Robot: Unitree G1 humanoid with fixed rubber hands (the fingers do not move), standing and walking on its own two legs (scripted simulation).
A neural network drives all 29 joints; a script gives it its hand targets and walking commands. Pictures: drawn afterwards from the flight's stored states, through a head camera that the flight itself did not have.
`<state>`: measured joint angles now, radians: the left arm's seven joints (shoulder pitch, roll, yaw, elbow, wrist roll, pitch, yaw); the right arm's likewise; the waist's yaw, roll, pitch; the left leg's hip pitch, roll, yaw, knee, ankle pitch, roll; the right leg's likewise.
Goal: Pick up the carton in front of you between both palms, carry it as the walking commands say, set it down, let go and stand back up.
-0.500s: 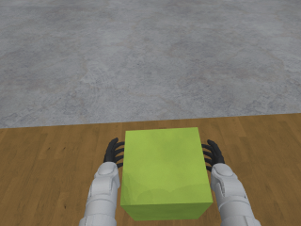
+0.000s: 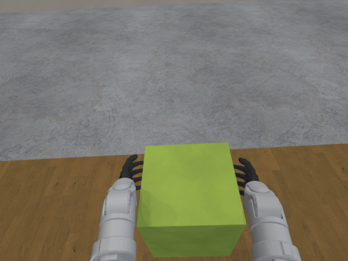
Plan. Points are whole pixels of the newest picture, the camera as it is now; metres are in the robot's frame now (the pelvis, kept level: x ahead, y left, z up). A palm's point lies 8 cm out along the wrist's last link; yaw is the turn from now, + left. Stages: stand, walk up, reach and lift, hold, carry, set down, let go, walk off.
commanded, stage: reach and lift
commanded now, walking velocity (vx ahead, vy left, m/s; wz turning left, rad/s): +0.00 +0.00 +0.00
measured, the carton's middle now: (188, 203) +0.30 +0.00 -0.05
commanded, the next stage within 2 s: hold in 0.68 s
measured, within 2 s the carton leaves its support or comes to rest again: neither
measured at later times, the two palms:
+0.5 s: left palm (126, 178) +0.31 +0.15 +0.04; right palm (251, 182) +0.31 -0.15 +0.03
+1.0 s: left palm (124, 177) +0.30 +0.15 +0.06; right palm (253, 181) +0.30 -0.15 +0.05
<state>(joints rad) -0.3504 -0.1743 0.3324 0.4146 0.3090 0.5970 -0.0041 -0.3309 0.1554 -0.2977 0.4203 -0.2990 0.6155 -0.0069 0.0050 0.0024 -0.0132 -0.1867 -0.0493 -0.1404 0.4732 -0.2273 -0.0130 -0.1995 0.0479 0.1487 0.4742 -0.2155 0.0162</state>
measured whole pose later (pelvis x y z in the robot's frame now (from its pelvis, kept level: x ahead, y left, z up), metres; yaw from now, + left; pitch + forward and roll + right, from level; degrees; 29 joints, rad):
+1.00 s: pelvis +0.01 +0.00 +0.01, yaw +0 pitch -7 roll +0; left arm -0.30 -0.16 0.26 0.28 0.29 0.75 -0.01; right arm -0.27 0.15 -0.23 0.27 -0.29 0.78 -0.01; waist 0.00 0.01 -0.01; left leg -0.05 -0.04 -0.14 0.37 -0.20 -0.01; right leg -0.05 0.04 0.13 0.36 -0.18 0.01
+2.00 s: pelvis +0.39 +0.07 +0.01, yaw -1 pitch +6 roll -2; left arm -0.21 -0.14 0.11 -0.33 0.12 1.21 0.09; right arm -0.17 0.13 -0.13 -0.35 -0.10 1.23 -0.10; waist -0.04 0.01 -0.09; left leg -0.14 0.04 0.22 0.31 -0.27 0.05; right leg -0.61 -0.09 -0.12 0.86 -0.21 0.00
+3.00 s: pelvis +1.05 +0.09 -0.01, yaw +1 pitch +7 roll -1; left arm -0.66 -0.07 0.26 -0.12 0.09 1.19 0.13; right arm -0.66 0.04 -0.24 -0.06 -0.04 1.18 -0.14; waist -0.07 -0.01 0.09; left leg -0.25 -0.03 0.13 0.51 -0.38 0.10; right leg -0.71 -0.03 -0.02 0.87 -0.09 -0.04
